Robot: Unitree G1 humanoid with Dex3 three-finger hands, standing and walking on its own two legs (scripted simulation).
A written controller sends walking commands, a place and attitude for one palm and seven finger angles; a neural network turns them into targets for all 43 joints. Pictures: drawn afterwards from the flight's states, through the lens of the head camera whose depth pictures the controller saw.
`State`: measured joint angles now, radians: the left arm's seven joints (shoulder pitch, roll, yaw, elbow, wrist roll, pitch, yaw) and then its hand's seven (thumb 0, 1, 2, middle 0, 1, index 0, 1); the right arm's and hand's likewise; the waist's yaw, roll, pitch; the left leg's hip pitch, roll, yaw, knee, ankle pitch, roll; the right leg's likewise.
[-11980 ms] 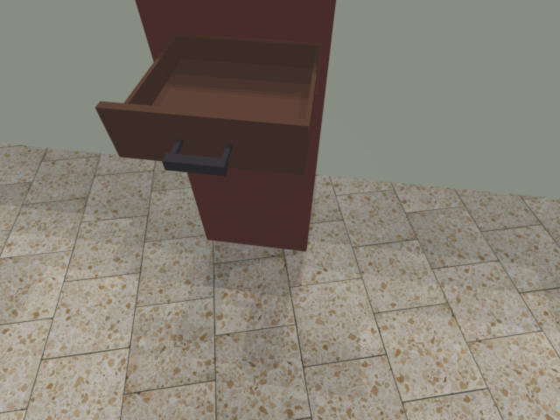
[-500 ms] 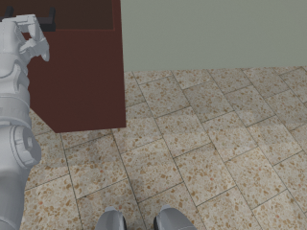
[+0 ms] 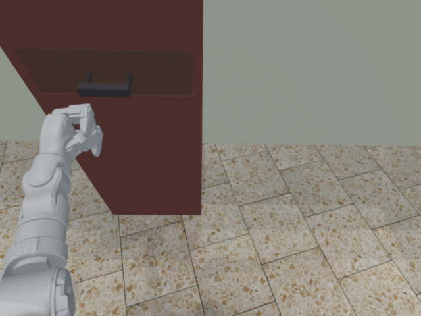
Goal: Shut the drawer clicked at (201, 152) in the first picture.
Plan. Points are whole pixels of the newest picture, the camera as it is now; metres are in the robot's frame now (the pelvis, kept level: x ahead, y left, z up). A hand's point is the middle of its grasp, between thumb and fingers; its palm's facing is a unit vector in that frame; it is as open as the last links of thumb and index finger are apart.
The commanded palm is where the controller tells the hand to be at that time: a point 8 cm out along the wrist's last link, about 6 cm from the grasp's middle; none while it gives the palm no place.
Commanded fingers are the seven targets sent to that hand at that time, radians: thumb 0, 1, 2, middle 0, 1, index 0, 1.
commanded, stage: draw the hand back to the body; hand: left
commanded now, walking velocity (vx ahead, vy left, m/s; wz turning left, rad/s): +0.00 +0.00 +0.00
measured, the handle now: (107, 83) +0.61 +0.22 +0.09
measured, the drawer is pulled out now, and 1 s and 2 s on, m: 0.00 0.00 0.00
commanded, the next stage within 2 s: step back with the hand held close in 1.06 s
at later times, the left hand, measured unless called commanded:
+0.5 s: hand (44, 203) +0.27 +0.22 +0.16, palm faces +0.31 -0.92 -0.25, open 3.3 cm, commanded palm +0.21 +0.26 +0.17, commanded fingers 0.00 0.90 0.90 -1.40 -1.60 -1.40 -1.60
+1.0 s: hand out of the picture +0.15 +0.23 +0.20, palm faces +0.43 -0.81 -0.41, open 3.2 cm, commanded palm +0.11 +0.27 +0.21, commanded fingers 0.00 0.90 0.90 -1.40 -1.60 -1.40 -1.60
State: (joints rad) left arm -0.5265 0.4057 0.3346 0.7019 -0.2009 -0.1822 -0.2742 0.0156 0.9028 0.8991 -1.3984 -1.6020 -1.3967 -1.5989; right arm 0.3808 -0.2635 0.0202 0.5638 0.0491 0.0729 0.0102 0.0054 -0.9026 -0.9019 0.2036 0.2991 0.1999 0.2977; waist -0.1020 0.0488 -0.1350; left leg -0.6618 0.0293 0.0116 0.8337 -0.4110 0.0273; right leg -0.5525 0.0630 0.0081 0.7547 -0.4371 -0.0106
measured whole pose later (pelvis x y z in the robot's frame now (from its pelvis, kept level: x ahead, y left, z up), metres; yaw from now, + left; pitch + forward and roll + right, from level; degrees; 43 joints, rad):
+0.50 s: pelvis -0.02 -0.01 +0.03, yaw +2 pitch -1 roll +0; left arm 0.00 0.31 0.17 0.06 -0.09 -0.05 0.07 0.01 0.90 0.90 -1.40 -1.60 -1.40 -1.60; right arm 0.16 -0.23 0.06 0.59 0.04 0.00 -0.07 0.01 -0.90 -0.90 0.20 0.30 0.20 0.30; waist 0.03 0.06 -0.02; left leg -0.25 -0.01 0.00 0.51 -0.24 0.01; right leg -0.16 0.03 0.00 0.48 -0.31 -0.02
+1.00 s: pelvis -0.01 -0.02 +0.04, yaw +2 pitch -5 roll +0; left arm 0.55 0.33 0.28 -0.45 -0.08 -0.11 0.09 0.01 0.89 0.90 -1.41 -1.60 -1.40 -1.60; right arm 0.20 -0.24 0.02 0.62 0.00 -0.06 -0.07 0.01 -0.90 -0.90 0.20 0.30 0.20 0.30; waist 0.07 0.09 0.00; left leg -0.12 0.00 0.00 0.43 -0.23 0.01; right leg -0.02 0.03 0.00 0.37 -0.28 -0.03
